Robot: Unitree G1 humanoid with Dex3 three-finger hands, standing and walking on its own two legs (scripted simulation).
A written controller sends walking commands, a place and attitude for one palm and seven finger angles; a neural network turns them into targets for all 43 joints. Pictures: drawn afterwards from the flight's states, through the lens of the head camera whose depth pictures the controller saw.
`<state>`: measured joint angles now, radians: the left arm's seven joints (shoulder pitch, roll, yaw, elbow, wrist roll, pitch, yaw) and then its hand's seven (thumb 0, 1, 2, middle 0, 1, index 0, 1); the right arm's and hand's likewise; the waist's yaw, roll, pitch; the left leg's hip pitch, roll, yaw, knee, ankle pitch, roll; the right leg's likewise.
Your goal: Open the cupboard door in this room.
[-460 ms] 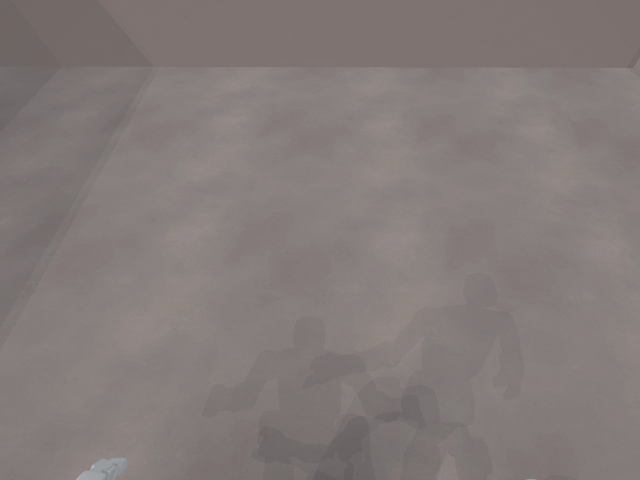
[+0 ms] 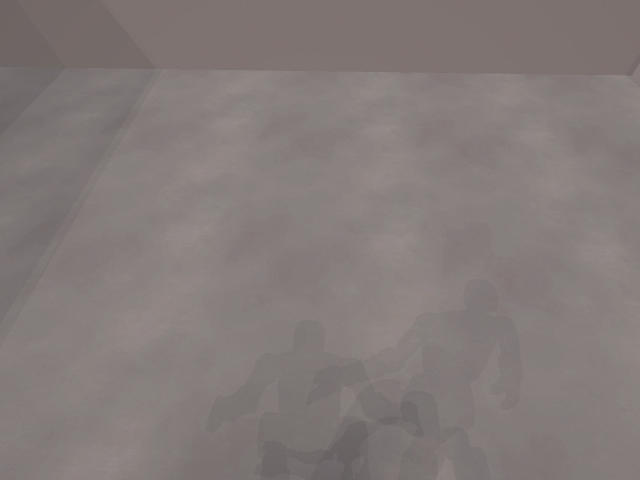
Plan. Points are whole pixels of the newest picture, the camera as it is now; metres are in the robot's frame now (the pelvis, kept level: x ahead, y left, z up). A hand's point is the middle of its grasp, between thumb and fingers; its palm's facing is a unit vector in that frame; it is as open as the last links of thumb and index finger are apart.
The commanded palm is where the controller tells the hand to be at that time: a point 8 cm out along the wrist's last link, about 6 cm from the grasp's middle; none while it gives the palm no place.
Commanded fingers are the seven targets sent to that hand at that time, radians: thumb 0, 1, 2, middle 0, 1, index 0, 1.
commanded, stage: stand and wait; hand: left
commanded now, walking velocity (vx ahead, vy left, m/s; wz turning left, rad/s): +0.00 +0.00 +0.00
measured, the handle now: out of the picture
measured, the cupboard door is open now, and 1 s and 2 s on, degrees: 0 0 0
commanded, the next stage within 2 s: turn or walk to find it in 0.44 s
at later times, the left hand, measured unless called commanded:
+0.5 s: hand out of the picture +0.07 +0.24 -0.15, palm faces -0.04 -0.94 -0.34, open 7.4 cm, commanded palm none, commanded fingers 0.00 0.90 0.90 -0.20 -0.30 -0.20 -0.30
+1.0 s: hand out of the picture +0.01 +0.21 -0.17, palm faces +0.15 -0.95 -0.26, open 7.4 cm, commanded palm none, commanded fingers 0.00 0.90 0.90 -0.20 -0.30 -0.20 -0.30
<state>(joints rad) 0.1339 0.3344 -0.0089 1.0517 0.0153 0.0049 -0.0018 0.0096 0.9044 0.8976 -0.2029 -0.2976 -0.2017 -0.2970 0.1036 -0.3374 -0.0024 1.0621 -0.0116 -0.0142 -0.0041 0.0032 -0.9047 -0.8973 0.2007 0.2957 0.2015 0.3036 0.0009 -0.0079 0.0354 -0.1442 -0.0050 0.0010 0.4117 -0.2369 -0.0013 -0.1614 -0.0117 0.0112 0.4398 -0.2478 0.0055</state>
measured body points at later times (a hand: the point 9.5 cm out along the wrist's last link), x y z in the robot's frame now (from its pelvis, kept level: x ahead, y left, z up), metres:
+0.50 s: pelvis -0.01 -0.01 +0.00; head -0.01 -0.01 +0.45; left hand +0.07 +0.29 -0.13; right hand +0.06 -0.30 -0.13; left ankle -0.01 +0.12 -0.74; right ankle -0.01 -0.12 -0.74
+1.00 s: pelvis -0.04 -0.01 -0.01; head +0.00 +0.00 +0.44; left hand +0.00 +0.26 -0.15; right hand +0.03 -0.23 -0.16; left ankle -0.01 +0.12 -0.74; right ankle -0.05 -0.13 -0.70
